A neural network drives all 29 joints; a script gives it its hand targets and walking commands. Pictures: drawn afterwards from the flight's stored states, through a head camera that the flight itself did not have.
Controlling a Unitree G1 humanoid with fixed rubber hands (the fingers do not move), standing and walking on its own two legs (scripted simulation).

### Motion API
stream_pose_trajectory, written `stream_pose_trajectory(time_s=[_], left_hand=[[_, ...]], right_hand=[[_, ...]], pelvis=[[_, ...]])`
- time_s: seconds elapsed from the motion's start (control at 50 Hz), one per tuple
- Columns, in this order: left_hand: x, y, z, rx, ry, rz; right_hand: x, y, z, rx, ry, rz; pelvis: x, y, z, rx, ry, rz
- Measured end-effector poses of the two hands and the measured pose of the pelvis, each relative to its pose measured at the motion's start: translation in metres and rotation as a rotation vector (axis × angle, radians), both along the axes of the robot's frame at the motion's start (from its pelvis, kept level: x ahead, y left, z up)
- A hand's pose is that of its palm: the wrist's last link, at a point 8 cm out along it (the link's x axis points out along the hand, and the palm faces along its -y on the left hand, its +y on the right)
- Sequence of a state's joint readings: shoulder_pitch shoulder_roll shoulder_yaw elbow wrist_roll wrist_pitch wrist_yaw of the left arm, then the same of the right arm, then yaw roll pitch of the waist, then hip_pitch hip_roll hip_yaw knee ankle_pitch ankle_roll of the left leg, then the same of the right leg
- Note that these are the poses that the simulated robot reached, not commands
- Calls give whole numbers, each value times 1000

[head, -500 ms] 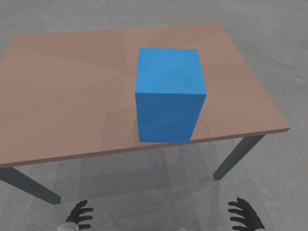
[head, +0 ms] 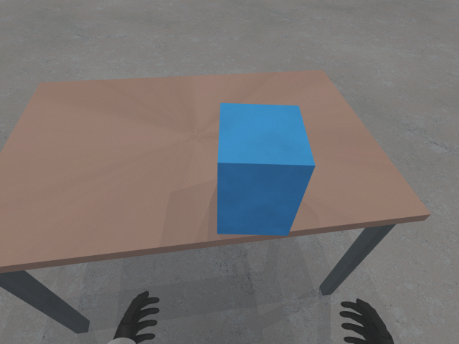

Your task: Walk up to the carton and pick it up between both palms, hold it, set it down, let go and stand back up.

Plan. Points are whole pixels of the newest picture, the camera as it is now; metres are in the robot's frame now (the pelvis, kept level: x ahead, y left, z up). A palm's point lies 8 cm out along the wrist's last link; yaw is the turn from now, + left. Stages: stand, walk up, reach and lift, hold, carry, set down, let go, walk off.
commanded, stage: reach and lift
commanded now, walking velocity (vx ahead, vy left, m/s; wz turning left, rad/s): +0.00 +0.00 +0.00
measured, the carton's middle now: (256, 172) +0.46 -0.01 +0.02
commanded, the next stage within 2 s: none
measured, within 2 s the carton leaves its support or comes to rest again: neither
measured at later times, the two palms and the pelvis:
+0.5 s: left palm (144, 303) +0.19 +0.18 -0.04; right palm (385, 326) +0.18 -0.23 -0.03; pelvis +0.02 +0.01 +0.00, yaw -1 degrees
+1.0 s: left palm (157, 270) +0.23 +0.16 +0.00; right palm (378, 289) +0.23 -0.21 +0.01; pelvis +0.02 +0.00 +0.00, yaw -1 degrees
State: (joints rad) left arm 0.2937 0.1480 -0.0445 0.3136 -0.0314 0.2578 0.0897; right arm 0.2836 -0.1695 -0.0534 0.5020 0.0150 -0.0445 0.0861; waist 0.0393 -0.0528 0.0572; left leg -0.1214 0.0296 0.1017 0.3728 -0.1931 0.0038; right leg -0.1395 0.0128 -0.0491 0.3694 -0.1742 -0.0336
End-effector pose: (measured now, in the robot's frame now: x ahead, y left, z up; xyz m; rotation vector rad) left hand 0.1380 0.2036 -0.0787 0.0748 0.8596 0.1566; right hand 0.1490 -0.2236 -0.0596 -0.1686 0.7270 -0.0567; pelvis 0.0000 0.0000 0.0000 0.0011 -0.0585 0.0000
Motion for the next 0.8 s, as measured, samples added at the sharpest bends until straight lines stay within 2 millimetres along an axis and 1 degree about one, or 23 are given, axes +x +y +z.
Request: stream_pose_trajectory(time_s=[0.12,0.2,0.34,0.46,0.58,0.8], left_hand=[[12,-2,9,11,-90,-3],[22,-4,19,18,-147,-8],[37,-10,29,7,-218,-21],[47,-19,35,-10,-289,-21],[55,-27,41,-10,-352,-29],[65,-32,61,-15,-466,-19]], right_hand=[[9,10,3,36,-49,-2],[14,13,6,49,-89,-12],[21,6,12,48,-138,-26],[29,0,26,36,-201,-32],[37,-1,34,52,-254,-38],[55,8,47,102,-361,-47]], pelvis=[[5,5,1,-2,7,0],[11,8,1,-4,4,-1],[20,11,2,-6,1,-6],[24,9,2,-7,5,-10],[26,5,2,-6,5,-10],[22,0,2,-3,-5,-6]])
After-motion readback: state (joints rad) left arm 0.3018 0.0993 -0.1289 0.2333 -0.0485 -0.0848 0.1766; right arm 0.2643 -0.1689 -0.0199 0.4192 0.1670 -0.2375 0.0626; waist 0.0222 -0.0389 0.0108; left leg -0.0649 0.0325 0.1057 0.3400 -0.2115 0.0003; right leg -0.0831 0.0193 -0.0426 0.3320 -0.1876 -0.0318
